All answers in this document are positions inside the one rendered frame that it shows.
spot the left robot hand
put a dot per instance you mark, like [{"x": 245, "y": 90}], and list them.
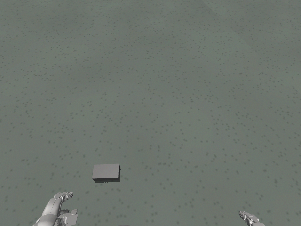
[{"x": 54, "y": 207}]

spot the carton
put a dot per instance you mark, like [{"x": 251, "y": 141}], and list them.
[{"x": 104, "y": 172}]

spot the right robot hand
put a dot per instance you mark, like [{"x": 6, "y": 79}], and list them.
[{"x": 250, "y": 219}]

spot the left robot arm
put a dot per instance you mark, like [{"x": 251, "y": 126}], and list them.
[{"x": 47, "y": 220}]

